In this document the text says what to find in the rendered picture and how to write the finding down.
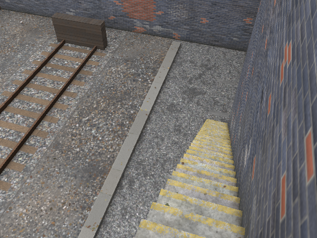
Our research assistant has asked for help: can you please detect stairs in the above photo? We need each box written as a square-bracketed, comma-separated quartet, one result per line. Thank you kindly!
[135, 119, 246, 238]

